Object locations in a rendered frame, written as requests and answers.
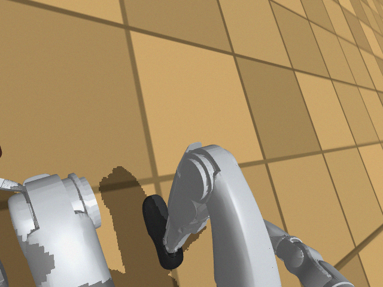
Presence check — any right robot foot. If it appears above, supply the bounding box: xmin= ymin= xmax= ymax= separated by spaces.
xmin=142 ymin=194 xmax=183 ymax=270

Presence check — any right robot hand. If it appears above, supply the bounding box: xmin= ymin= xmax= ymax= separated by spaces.
xmin=263 ymin=219 xmax=290 ymax=255

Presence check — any left robot hand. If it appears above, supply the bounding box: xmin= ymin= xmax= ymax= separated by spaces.
xmin=0 ymin=178 xmax=22 ymax=192

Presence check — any right robot arm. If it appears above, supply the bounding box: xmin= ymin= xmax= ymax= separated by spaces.
xmin=276 ymin=236 xmax=355 ymax=287

